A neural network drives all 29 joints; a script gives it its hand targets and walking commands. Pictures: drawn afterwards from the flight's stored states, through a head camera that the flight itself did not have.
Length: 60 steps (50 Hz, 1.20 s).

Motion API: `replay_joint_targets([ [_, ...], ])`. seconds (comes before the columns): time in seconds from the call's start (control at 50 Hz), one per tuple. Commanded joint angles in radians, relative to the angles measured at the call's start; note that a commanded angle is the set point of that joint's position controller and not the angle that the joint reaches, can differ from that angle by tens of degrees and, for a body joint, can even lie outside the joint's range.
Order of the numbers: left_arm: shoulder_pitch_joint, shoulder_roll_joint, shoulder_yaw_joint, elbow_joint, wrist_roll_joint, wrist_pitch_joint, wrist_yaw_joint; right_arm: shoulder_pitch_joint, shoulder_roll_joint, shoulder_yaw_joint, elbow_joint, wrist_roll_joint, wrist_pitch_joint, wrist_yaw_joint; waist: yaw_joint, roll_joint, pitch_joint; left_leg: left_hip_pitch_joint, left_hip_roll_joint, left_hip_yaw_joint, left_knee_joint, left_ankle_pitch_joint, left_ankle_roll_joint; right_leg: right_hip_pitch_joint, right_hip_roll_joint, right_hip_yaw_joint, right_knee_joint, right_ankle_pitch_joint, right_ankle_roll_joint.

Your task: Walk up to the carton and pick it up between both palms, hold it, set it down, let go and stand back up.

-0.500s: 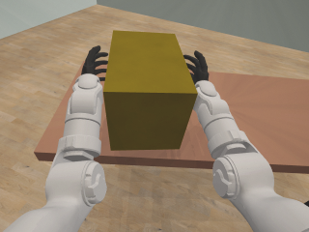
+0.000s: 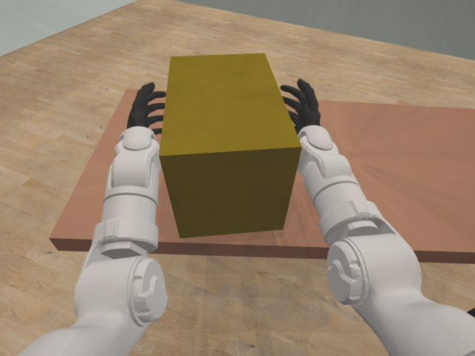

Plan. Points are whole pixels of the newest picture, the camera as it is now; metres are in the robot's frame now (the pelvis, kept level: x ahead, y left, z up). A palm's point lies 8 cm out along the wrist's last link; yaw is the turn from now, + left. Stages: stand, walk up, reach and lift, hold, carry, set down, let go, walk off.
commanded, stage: set down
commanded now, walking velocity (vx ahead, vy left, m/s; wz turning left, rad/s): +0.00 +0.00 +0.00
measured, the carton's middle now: (224, 140) +0.45 +0.02 +0.15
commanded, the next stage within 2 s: none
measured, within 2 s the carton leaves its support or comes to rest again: rests again in 1.26 s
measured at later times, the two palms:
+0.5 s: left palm (150, 139) +0.42 +0.15 +0.16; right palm (309, 137) +0.43 -0.12 +0.17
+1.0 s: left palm (155, 147) +0.43 +0.14 +0.14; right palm (307, 144) +0.44 -0.13 +0.15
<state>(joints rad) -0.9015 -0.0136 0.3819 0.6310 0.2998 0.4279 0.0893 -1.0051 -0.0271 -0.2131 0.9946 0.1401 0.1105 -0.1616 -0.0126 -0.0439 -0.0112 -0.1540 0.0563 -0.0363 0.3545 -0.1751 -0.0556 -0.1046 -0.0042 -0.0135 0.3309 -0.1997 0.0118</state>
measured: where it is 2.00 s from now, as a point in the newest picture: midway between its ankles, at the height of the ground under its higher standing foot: outside the picture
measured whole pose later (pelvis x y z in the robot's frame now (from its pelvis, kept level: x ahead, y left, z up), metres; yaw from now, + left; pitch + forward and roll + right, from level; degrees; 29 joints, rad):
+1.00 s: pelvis +0.01 +0.00 +0.00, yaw +0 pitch +0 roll +0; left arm -0.88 -0.08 0.46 0.70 0.37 0.30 0.09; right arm -0.97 -0.01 -0.39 1.05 -0.09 0.00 -0.04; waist -0.01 -0.05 0.02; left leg -0.17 0.06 -0.03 0.35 -0.19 -0.05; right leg -0.12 0.00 -0.01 0.33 -0.21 0.01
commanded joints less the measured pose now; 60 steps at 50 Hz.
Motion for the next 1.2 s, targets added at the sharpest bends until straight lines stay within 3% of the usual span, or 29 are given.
replay_joint_targets([
  [0.0, -0.715, -0.524, -0.232, -0.015, -0.06, -0.101, -0.141, -0.685, 0.483, 0.12, -0.118, -0.126, -0.049, 0.15, -0.013, 0.066, -0.554, 0.259, -0.075, 0.117, -0.013, 0.317, -0.01, 0.039, 0.067, -0.088, -0.055, 0.337, 0.055],
  [0.02, -0.719, -0.517, -0.218, -0.008, -0.056, -0.108, -0.131, -0.687, 0.488, 0.101, -0.095, -0.136, -0.049, 0.159, 0.007, 0.07, -0.559, 0.27, -0.07, 0.122, -0.012, 0.324, -0.008, 0.018, 0.063, -0.084, -0.057, 0.331, 0.056],
  [0.1, -0.675, -0.515, -0.197, 0.046, -0.024, -0.098, -0.122, -0.67, 0.434, 0.043, -0.065, -0.174, -0.059, 0.182, 0.003, 0.106, -0.479, 0.271, -0.066, 0.118, -0.034, 0.265, -0.011, -0.012, 0.068, -0.092, -0.088, 0.21, 0.034],
  [0.12, -0.678, -0.5, -0.183, 0.064, -0.026, -0.094, -0.124, -0.68, 0.423, 0.01, -0.066, -0.192, -0.061, 0.183, -0.008, 0.07, -0.486, 0.258, -0.068, 0.124, -0.037, 0.248, -0.008, -0.007, 0.071, -0.096, -0.084, 0.206, 0.041],
  [0.26, -0.66, -0.469, -0.125, 0.069, 0.009, -0.12, -0.116, -0.671, 0.442, 0.016, -0.082, -0.223, -0.084, 0.212, 0.06, 0.053, -0.503, 0.204, -0.071, 0.15, -0.061, 0.243, 0.006, 0.052, 0.055, -0.076, -0.053, 0.288, 0.05],
  [0.3, -0.682, -0.465, -0.127, 0.058, 0.015, -0.131, -0.113, -0.638, 0.446, 0.004, -0.063, -0.234, -0.093, 0.213, 0.042, 0.068, -0.521, 0.227, -0.07, 0.145, -0.045, 0.289, -0.002, 0.035, 0.06, -0.085, -0.05, 0.326, 0.048],
  [0.38, -0.66, -0.46, -0.13, 0.09, 0.013, -0.136, -0.118, -0.622, 0.428, -0.031, -0.077, -0.284, -0.091, 0.223, 0.02, 0.028, -0.482, 0.185, -0.068, 0.146, -0.061, 0.21, 0.006, 0.02, 0.062, -0.097, -0.047, 0.255, 0.05],
  [0.4, -0.642, -0.464, -0.115, 0.097, 0.014, -0.141, -0.116, -0.646, 0.438, -0.038, -0.098, -0.286, -0.104, 0.221, 0.048, 0.046, -0.498, 0.179, -0.068, 0.156, -0.063, 0.221, 0.01, 0.016, 0.061, -0.09, -0.055, 0.252, 0.049],
  [0.46, -0.659, -0.443, -0.093, 0.105, 0.019, -0.154, -0.113, -0.637, 0.459, -0.029, -0.074, -0.286, -0.105, 0.228, 0.058, 0.041, -0.516, 0.165, -0.076, 0.165, -0.061, 0.241, 0.012, 0.041, 0.051, -0.073, -0.034, 0.345, 0.048],
  [0.48, -0.667, -0.449, -0.103, 0.105, 0.03, -0.154, -0.113, -0.63, 0.448, -0.043, -0.063, -0.301, -0.108, 0.231, 0.037, 0.048, -0.514, 0.162, -0.075, 0.16, -0.06, 0.25, 0.012, 0.043, 0.05, -0.083, -0.031, 0.348, 0.05],
  [0.54, -0.641, -0.463, -0.098, 0.094, 0.032, -0.162, -0.11, -0.611, 0.455, -0.026, -0.082, -0.307, -0.112, 0.233, 0.052, 0.035, -0.52, 0.171, -0.07, 0.158, -0.054, 0.291, 0.01, 0.037, 0.057, -0.087, -0.022, 0.383, 0.052],
  [0.56, -0.634, -0.463, -0.095, 0.093, 0.039, -0.165, -0.106, -0.593, 0.467, -0.024, -0.078, -0.299, -0.116, 0.234, 0.059, 0.061, -0.556, 0.166, -0.079, 0.166, -0.05, 0.295, 0.007, 0.048, 0.052, -0.076, -0.022, 0.393, 0.057],
  [0.58, -0.624, -0.491, -0.11, 0.095, 0.025, -0.167, -0.104, -0.595, 0.458, -0.031, -0.075, -0.311, -0.121, 0.237, 0.036, 0.049, -0.551, 0.168, -0.071, 0.157, -0.044, 0.318, 0.002, 0.041, 0.063, -0.097, -0.015, 0.413, 0.055],
  [0.6, -0.632, -0.474, -0.103, 0.084, 0.04, -0.173, -0.101, -0.6, 0.474, -0.017, -0.076, -0.292, -0.124, 0.233, 0.066, 0.057, -0.574, 0.183, -0.071, 0.164, -0.032, 0.354, 0.004, 0.037, 0.059, -0.08, -0.01, 0.463, 0.052],
  [0.62, -0.628, -0.489, -0.124, 0.079, 0.028, -0.18, -0.1, -0.595, 0.485, -0.012, -0.085, -0.296, -0.136, 0.23, 0.05, 0.043, -0.592, 0.167, -0.069, 0.164, -0.027, 0.361, 0.003, 0.044, 0.058, -0.084, -0.003, 0.489, 0.058],
  [0.72, -0.628, -0.477, -0.094, 0.096, 0.045, -0.194, -0.104, -0.589, 0.517, 0.014, -0.107, -0.288, -0.145, 0.229, 0.073, 0.047, -0.571, 0.119, -0.079, 0.175, -0.026, 0.346, 0.01, 0.11, 0.05, -0.075, 0.018, 0.551, 0.063],
  [0.8, -0.604, -0.48, -0.105, 0.099, 0.043, -0.196, -0.103, -0.57, 0.485, -0.022, -0.1, -0.317, -0.149, 0.236, 0.047, 0.049, -0.554, 0.149, -0.068, 0.171, -0.025, 0.356, 0.009, 0.044, 0.06, -0.085, -0.004, 0.486, 0.057],
  [0.82, -0.618, -0.477, -0.102, 0.09, 0.051, -0.2, -0.103, -0.58, 0.487, -0.014, -0.101, -0.32, -0.148, 0.239, 0.068, 0.044, -0.581, 0.141, -0.064, 0.165, -0.03, 0.341, 0.014, 0.043, 0.059, -0.086, -0.012, 0.445, 0.057],
  [0.84, -0.624, -0.483, -0.107, 0.086, 0.047, -0.202, -0.1, -0.563, 0.487, -0.045, -0.082, -0.327, -0.147, 0.239, 0.045, 0.059, -0.556, 0.158, -0.064, 0.163, -0.03, 0.367, 0.008, 0.03, 0.061, -0.092, -0.015, 0.435, 0.052],
  [0.88, -0.616, -0.491, -0.112, 0.083, 0.036, -0.206, -0.094, -0.585, 0.466, -0.045, -0.102, -0.333, -0.159, 0.245, 0.063, 0.056, -0.571, 0.179, -0.056, 0.162, -0.018, 0.392, 0.005, -0.006, 0.066, -0.101, -0.023, 0.393, 0.043],
  [0.9, -0.625, -0.503, -0.13, 0.071, 0.031, -0.209, -0.091, -0.567, 0.476, -0.045, -0.087, -0.327, -0.16, 0.244, 0.042, 0.058, -0.597, 0.192, -0.062, 0.159, -0.016, 0.378, 0.001, -0.005, 0.066, -0.095, -0.026, 0.415, 0.044],
  [0.92, -0.6, -0.49, -0.107, 0.078, 0.056, -0.212, -0.091, -0.557, 0.468, -0.043, -0.085, -0.338, -0.159, 0.249, 0.074, 0.067, -0.573, 0.175, -0.057, 0.165, -0.017, 0.387, 0.004, 0.012, 0.059, -0.09, -0.017, 0.431, 0.045],
  [0.96, -0.587, -0.489, -0.09, 0.107, 0.054, -0.214, -0.098, -0.565, 0.484, -0.042, -0.099, -0.348, -0.164, 0.246, 0.07, 0.04, -0.583, 0.145, -0.062, 0.173, -0.027, 0.332, 0.013, 0.034, 0.055, -0.094, -0.018, 0.427, 0.049],
  [1.02, -0.597, -0.492, -0.106, 0.077, 0.061, -0.229, -0.096, -0.529, 0.485, -0.063, -0.085, -0.366, -0.171, 0.249, 0.057, 0.062, -0.569, 0.147, -0.06, 0.174, -0.032, 0.346, 0.009, 0.022, 0.052, -0.093, -0.013, 0.435, 0.045],
  [1.06, -0.58, -0.491, -0.09, 0.097, 0.071, -0.228, -0.098, -0.529, 0.491, -0.066, -0.076, -0.383, -0.168, 0.249, 0.063, 0.029, -0.568, 0.146, -0.059, 0.174, -0.028, 0.354, 0.015, 0.028, 0.056, -0.089, -0.017, 0.434, 0.051],
  [1.1, -0.534, -0.48, -0.064, 0.106, 0.087, -0.222, -0.103, -0.52, 0.493, -0.048, -0.09, -0.372, -0.167, 0.253, 0.096, 0.032, -0.542, 0.102, -0.062, 0.182, -0.044, 0.321, 0.025, 0.069, 0.051, -0.082, -0.001, 0.462, 0.058],
  [1.14, -0.551, -0.492, -0.077, 0.111, 0.077, -0.227, -0.105, -0.534, 0.506, -0.059, -0.118, -0.38, -0.174, 0.257, 0.074, 0.028, -0.548, 0.097, -0.063, 0.179, -0.038, 0.319, 0.019, 0.069, 0.048, -0.086, 0.002, 0.46, 0.056],
  [1.16, -0.529, -0.491, -0.064, 0.097, 0.091, -0.233, -0.102, -0.511, 0.513, -0.052, -0.111, -0.375, -0.173, 0.259, 0.094, 0.048, -0.55, 0.125, -0.065, 0.188, -0.039, 0.34, 0.019, 0.06, 0.048, -0.08, 0.0, 0.459, 0.054],
  [1.18, -0.527, -0.485, -0.072, 0.097, 0.084, -0.23, -0.106, -0.486, 0.495, -0.058, -0.088, -0.375, -0.173, 0.256, 0.069, 0.046, -0.538, 0.126, -0.065, 0.18, -0.037, 0.337, 0.016, 0.057, 0.051, -0.084, 0.001, 0.457, 0.05],
])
